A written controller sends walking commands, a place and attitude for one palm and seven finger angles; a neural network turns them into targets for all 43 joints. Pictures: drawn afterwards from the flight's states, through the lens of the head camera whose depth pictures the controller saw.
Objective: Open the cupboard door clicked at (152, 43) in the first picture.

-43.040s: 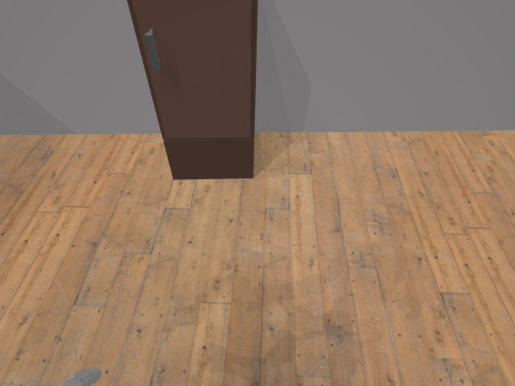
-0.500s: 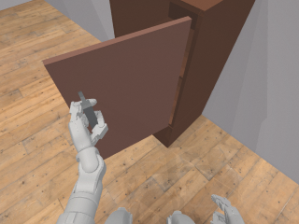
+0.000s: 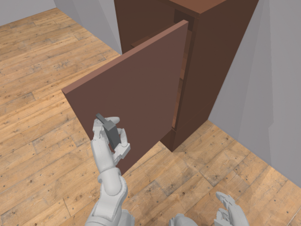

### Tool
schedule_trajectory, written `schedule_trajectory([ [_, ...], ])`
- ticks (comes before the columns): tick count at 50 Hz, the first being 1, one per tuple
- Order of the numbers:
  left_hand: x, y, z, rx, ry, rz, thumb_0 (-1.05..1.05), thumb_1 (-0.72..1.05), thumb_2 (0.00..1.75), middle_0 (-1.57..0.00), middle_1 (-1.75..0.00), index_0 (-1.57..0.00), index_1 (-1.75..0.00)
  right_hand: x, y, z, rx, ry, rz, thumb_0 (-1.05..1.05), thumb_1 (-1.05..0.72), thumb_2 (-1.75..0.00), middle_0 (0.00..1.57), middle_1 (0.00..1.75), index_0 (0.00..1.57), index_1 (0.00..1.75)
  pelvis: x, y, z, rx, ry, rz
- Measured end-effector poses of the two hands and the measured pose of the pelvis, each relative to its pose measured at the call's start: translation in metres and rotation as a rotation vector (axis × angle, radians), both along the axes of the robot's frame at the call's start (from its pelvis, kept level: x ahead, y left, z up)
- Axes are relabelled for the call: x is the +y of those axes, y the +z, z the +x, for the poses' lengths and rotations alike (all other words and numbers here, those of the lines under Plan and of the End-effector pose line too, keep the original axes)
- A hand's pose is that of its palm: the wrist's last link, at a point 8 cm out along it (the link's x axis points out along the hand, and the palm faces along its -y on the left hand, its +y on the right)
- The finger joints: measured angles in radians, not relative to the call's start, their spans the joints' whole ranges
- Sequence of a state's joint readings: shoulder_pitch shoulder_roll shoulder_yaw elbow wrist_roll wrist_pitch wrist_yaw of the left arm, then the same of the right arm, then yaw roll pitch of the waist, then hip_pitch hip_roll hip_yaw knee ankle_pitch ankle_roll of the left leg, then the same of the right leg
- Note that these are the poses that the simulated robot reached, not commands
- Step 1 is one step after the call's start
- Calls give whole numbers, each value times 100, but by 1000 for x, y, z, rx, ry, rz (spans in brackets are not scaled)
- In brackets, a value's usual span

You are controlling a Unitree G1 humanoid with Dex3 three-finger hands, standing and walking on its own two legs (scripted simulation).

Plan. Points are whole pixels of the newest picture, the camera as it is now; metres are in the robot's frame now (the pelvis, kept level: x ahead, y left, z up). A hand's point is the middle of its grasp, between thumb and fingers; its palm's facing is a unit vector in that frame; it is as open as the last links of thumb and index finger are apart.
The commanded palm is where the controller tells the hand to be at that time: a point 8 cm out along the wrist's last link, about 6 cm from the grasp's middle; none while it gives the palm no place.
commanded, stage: open thumb and fingers to let go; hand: left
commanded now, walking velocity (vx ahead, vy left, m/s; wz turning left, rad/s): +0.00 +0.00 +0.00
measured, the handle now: (109, 133) +0.35 +0.13 +0.04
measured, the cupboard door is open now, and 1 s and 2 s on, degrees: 93 93 93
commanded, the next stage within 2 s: slide the hand sideways off the handle in 0.68 s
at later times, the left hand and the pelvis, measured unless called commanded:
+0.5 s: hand (120, 138) +0.33 +0.10 +0.04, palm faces +0.39 -0.92 +0.00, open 13.9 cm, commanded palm +0.28 +0.14 +0.04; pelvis +0.01 +0.01 +0.00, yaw +0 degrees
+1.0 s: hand (117, 153) +0.29 +0.10 +0.04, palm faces -0.11 -0.99 -0.02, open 15.9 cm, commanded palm +0.28 +0.15 +0.04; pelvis -0.01 +0.03 +0.00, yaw -1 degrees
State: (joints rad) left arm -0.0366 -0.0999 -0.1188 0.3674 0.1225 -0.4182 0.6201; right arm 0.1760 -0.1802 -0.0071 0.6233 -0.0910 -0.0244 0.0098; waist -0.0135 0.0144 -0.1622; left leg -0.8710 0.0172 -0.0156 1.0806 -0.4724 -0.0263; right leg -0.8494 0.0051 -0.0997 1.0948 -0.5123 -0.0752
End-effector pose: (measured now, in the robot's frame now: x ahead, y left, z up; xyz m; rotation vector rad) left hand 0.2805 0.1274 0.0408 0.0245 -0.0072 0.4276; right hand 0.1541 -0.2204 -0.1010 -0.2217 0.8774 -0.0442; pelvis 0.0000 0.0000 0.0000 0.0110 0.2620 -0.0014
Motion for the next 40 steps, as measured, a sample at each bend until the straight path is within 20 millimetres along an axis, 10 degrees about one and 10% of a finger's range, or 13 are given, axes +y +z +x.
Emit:
schedule_trajectory([
  [21, 11, 0, 13, 1, -9, -23, 0, -34, 37, -32, -117, -32, -117, 2, -3, -5, 51, -11, -7, 2, -91, -89, 20, 30, 21, 30, 7, 1, 6, 14, -1, -7],
  [40, 10, 0, 5, 5, -70, -21, -1, -50, 31, -42, -64, -41, -65, 28, 2, 3, 3, 11, 6, 2, -90, -89, 20, 30, 21, 30, 23, -1, 1, 3, -4, -24],
])
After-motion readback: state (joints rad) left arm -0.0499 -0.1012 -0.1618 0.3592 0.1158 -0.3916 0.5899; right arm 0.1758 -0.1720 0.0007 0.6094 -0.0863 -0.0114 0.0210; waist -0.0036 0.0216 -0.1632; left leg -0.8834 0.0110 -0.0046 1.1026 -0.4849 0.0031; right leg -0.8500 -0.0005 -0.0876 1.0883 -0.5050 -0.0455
